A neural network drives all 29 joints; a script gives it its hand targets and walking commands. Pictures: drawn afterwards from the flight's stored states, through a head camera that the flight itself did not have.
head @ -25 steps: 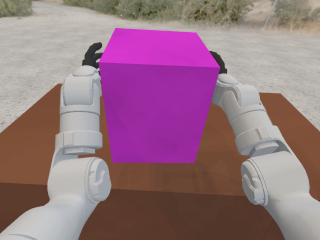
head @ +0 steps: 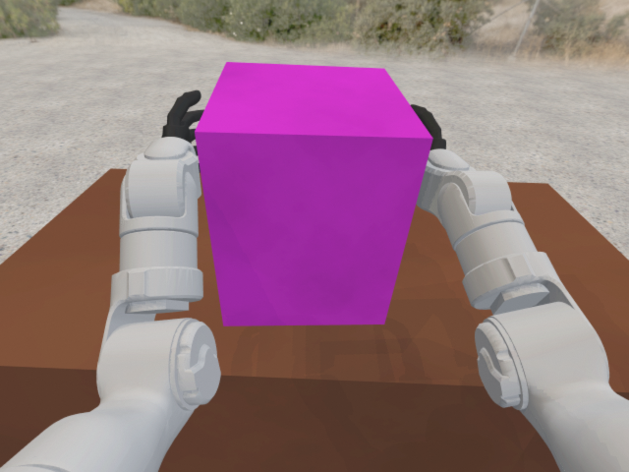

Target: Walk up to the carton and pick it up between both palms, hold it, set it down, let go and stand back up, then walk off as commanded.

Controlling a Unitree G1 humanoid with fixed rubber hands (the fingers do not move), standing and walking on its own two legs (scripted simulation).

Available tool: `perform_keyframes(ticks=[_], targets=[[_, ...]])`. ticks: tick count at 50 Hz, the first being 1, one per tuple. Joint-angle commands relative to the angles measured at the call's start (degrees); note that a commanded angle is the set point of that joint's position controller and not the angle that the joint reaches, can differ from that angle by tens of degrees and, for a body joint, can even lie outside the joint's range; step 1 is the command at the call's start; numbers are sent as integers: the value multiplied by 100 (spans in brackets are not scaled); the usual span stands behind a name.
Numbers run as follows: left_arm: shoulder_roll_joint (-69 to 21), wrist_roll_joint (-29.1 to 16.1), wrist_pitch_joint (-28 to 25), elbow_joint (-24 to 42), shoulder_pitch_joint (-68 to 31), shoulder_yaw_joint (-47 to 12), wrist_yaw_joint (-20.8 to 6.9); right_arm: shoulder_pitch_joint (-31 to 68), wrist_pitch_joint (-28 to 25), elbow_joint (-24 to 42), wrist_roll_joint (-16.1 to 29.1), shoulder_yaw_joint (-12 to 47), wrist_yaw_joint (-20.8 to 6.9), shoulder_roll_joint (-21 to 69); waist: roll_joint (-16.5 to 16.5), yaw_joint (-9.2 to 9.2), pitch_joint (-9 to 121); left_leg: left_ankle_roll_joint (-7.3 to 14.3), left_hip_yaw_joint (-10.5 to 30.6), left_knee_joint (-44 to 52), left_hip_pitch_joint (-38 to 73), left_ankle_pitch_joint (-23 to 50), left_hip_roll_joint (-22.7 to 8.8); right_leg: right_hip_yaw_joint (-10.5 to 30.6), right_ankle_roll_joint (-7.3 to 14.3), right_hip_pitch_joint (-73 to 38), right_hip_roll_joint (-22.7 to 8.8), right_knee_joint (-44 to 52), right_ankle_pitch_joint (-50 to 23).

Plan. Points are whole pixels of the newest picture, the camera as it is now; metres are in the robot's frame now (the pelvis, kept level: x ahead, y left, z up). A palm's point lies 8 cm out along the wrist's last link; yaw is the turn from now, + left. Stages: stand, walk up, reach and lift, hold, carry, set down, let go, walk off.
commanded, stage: hold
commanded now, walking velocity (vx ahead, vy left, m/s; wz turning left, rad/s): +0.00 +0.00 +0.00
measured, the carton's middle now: (306, 194) +0.37 +0.01 +0.25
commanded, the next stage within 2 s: none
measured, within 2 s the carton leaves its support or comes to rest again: neither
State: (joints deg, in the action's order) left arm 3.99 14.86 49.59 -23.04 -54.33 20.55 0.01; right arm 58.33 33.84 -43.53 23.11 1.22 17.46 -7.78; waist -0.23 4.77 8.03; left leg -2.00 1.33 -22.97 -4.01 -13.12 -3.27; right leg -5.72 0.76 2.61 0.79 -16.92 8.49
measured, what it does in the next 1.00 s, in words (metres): stands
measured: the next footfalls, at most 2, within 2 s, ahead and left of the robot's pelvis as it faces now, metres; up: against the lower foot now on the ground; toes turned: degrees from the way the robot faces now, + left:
none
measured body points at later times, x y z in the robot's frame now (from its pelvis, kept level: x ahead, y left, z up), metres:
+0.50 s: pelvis -0.01 +0.00 +0.00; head -0.10 +0.02 +0.44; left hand +0.38 +0.16 +0.30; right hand +0.38 -0.14 +0.29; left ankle +0.00 +0.14 -0.75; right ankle +0.02 -0.11 -0.75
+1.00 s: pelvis +0.00 +0.00 +0.00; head -0.09 +0.02 +0.44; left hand +0.38 +0.16 +0.30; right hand +0.38 -0.13 +0.28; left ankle +0.00 +0.14 -0.75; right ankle +0.02 -0.11 -0.75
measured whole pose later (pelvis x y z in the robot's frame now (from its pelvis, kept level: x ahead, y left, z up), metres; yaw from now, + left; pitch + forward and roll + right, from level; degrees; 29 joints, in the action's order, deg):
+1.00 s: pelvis +0.00 +0.00 +0.00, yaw +0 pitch -5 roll -2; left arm 4.8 14.1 48.7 -24.8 -55.1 20.0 0.1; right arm 58.7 33.9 -44.2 22.9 0.8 17.7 -7.6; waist -1.0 4.5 8.4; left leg -2.2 1.8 -23.0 -4.8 -13.0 -3.4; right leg -6.0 1.0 3.1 1.0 -16.5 8.3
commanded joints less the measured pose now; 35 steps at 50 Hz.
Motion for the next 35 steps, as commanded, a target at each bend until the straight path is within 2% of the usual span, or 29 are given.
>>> perform_keyframes(ticks=[1, 2, 3, 4, 8, 11, 15, 18, 19, 25, 26, 27, 28, 29, 30, 33, 35], targets=[[-3682, -929, -391, 306, -4253, -2035, -752, 5357, -169, 1971, 791, 1299, -648, 3989, 143, -36, 1514, -42, -21, 364, -227, 1345, 702, 398, -359, -922, 437, 82, -1143], [-3711, -907, -382, 190, -4239, -2004, -768, 5409, -165, 1931, 762, 1267, -653, 3996, 173, -32, 1414, -35, -22, 412, -261, 1204, 697, 383, -347, -849, 415, 94, -994], [-3741, -948, -384, 287, -4202, -2081, -769, 5400, -187, 2091, 769, 1261, -653, 4030, 140, 4, 1572, -25, -18, 402, -232, 1243, 689, 387, -352, -906, 441, 92, -1069], [-3716, -924, -377, 269, -4165, -2025, -775, 5300, -166, 1916, 782, 1250, -659, 3968, 185, -14, 1558, -55, -30, 406, -239, 1265, 684, 374, -339, -947, 453, 87, -1062], [-3833, -970, -380, 311, -4207, -2115, -815, 5292, -176, 1966, 757, 1172, -628, 3964, 210, 102, 1536, -89, -22, 399, -184, 1361, 688, 378, -324, -979, 455, 86, -1154], [-3734, -926, -367, 194, -4106, -2047, -828, 5312, -166, 1948, 742, 1175, -625, 3867, 199, 51, 1414, -65, -23, 415, -296, 1293, 694, 384, -322, -995, 439, 103, -1130], [-3841, -951, -370, 397, -4282, -2164, -812, 5308, -177, 1930, 799, 1152, -648, 3852, 439, 89, 1520, -133, -35, 393, -208, 1319, 681, 371, -285, -910, 453, 96, -1004], [-3821, -1013, -402, 456, -4396, -2189, -780, 5307, -169, 1883, 762, 1135, -683, 3886, 382, 96, 1520, -113, -20, 406, -267, 1275, 665, 371, -303, -885, 438, 94, -923], [-3862, -1000, -400, 445, -4417, -2227, -769, 5346, -190, 1830, 757, 1131, -700, 3837, 491, 104, 1559, -149, -18, 397, -275, 1230, 655, 357, -264, -857, 448, 91, -851], [-3787, -946, -461, 131, -4501, -2026, -704, 5553, -215, 1728, 685, 1104, -761, 3970, 319, -58, 1445, -39, -15, 501, -511, 786, 662, 393, -276, -801, 425, 108, -496], [-3821, -968, -499, 245, -4541, -2060, -690, 5492, -214, 1698, 692, 1078, -777, 4011, 345, -59, 1612, -30, -12, 508, -437, 813, 656, 426, -281, -832, 415, 97, -544], [-3831, -947, -468, 51, -4493, -2013, -684, 5541, -233, 1676, 685, 1101, -780, 3931, 357, -83, 1494, -39, -26, 491, -483, 876, 644, 401, -270, -804, 422, 98, -539], [-3783, -924, -490, 53, -4495, -1963, -697, 5503, -232, 1573, 677, 1101, -783, 3969, 247, -83, 1520, -16, -23, 495, -453, 880, 641, 396, -272, -835, 417, 106, -585], [-3835, -944, -489, 67, -4441, -2027, -692, 5540, -267, 1654, 673, 1083, -769, 3898, 312, -67, 1577, -34, -38, 464, -443, 959, 657, 399, -263, -844, 424, 102, -653], [-3829, -971, -489, 30, -4391, -1989, -693, 5547, -255, 1750, 681, 1111, -750, 3939, 200, -74, 1678, -33, -7, 452, -409, 1065, 651, 386, -285, -923, 453, 84, -759], [-3670, -931, -483, -68, -4306, -1897, -720, 5510, -244, 1775, 738, 1159, -712, 3943, 142, -55, 1646, -17, -30, 407, -327, 1165, 672, 396, -318, -917, 428, 118, -937], [-3708, -888, -450, -269, -4216, -1850, -763, 5541, -237, 1716, 668, 1102, -684, 3841, 153, -15, 1427, -7, -19, 462, -348, 1038, 646, 376, -278, -814, 417, 151, -795]])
